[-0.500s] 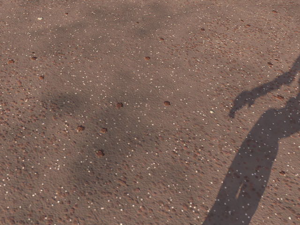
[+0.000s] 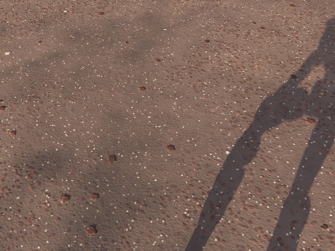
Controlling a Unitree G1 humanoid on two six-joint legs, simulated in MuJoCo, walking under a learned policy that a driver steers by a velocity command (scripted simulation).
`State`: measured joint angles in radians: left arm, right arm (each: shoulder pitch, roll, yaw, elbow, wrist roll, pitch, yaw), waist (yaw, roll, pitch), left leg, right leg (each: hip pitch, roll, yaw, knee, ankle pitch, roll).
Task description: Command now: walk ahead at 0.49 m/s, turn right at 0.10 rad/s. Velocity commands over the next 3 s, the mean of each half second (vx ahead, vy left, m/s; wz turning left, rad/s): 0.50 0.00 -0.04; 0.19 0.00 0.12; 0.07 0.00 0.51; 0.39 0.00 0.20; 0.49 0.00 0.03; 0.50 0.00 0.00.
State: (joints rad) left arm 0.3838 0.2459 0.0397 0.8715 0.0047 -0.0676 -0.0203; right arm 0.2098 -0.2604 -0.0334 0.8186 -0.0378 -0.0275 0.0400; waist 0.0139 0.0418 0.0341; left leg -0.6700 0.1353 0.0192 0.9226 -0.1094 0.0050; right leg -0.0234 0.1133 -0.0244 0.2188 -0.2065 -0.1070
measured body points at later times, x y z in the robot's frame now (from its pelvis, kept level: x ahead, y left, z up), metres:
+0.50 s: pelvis +0.29 +0.05 +0.00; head +0.30 +0.06 +0.45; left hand +0.39 +0.30 -0.13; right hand +0.29 -0.21 -0.13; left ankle +0.27 +0.11 -0.75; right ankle +0.36 -0.11 -0.67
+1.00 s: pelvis +0.43 +0.01 -0.01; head +0.46 -0.01 +0.44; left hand +0.49 +0.27 -0.14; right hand +0.50 -0.24 -0.16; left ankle +0.41 +0.13 -0.69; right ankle +0.52 -0.06 -0.75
